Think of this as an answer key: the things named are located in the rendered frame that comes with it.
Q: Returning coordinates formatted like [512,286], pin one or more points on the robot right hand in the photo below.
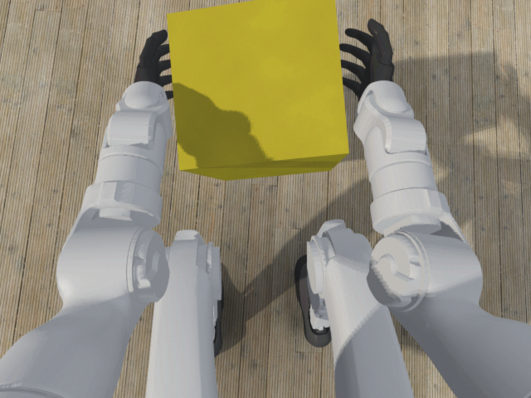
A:
[378,63]

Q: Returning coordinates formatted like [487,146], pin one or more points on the right robot shin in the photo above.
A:
[318,311]

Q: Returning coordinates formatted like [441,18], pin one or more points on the left robot thigh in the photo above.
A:
[181,358]

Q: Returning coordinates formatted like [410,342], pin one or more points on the robot left forearm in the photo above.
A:
[130,166]

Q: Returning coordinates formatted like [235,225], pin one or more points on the robot left upper arm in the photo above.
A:
[107,276]

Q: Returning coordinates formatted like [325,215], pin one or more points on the robot right forearm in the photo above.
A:
[405,195]

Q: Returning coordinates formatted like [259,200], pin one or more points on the carton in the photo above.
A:
[258,89]

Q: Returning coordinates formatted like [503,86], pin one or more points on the robot left hand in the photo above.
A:
[149,67]

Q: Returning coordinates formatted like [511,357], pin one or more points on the robot right upper arm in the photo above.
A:
[432,286]

